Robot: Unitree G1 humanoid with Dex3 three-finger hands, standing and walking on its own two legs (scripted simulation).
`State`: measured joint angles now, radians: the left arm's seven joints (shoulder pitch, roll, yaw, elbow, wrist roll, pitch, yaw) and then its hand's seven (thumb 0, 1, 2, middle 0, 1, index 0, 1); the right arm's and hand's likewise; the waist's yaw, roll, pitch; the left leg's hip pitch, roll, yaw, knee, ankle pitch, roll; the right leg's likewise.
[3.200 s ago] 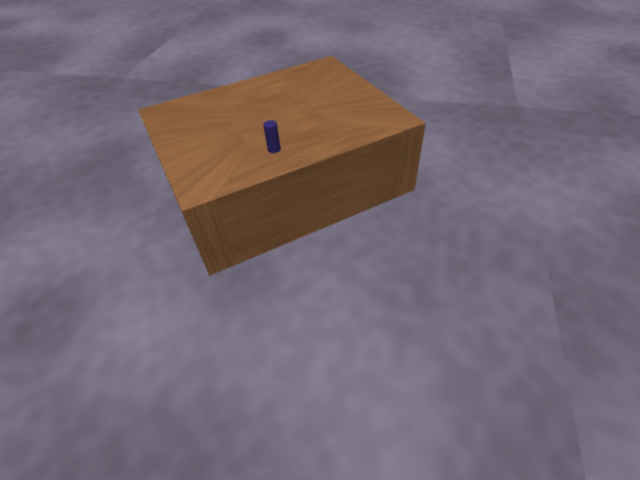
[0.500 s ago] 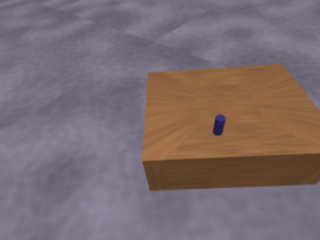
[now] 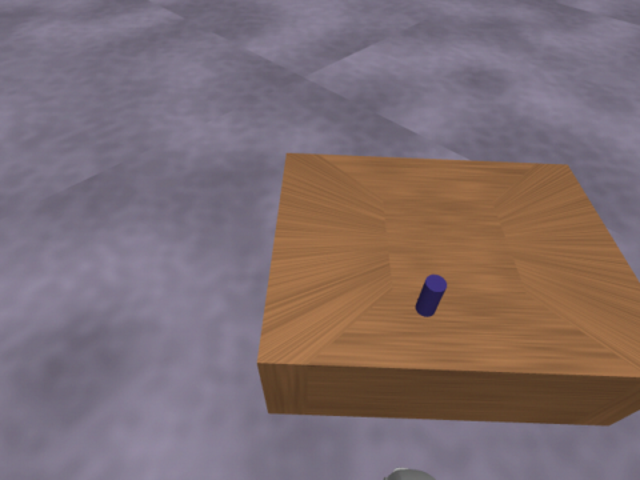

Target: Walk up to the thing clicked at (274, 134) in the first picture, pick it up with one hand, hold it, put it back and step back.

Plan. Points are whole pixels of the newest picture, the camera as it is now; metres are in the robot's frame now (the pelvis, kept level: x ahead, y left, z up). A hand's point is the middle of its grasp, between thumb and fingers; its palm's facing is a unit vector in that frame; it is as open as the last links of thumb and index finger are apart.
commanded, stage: walk up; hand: right
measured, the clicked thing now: (430, 296) +0.60 -0.26 -0.35
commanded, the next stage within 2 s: stand in 1.86 s
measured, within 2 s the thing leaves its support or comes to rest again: neither
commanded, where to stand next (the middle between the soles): +0.12 -0.02 m, yaw +0 degrees
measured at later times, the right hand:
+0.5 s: hand out of the picture +0.09 -0.30 -0.17, palm faces -0.07 +0.93 -0.36, open 7.3 cm
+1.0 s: hand (537, 469) +0.18 -0.27 -0.14, palm faces -0.07 +0.94 -0.34, open 7.3 cm
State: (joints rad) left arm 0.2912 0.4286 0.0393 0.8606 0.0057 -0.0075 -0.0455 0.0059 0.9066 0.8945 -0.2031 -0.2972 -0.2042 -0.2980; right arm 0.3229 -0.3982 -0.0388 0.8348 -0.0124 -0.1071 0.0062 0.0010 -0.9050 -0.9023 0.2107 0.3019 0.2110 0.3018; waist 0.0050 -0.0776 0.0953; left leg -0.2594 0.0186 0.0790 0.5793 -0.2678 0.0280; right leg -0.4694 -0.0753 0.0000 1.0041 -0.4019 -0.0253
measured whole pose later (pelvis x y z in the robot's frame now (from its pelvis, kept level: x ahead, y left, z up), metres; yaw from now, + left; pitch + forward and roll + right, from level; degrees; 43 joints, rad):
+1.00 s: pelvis +0.06 -0.02 +0.01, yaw +3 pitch -2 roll +0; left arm 0.06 0.36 -0.01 1.15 0.00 -0.02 0.00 0.00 0.91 0.89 -0.20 -0.30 -0.20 -0.30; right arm 0.05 -0.36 -0.02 1.12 -0.01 0.00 0.01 0.00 -0.91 -0.90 0.21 0.30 0.21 0.30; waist 0.03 0.00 0.05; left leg -0.10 0.01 0.01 0.41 -0.27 0.00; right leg -0.21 -0.08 -0.06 0.39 -0.14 0.05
